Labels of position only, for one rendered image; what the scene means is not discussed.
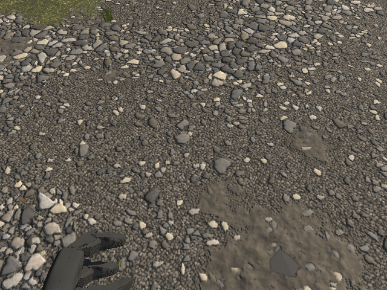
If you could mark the robot left hand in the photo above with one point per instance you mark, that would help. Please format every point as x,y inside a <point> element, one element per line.
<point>69,270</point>

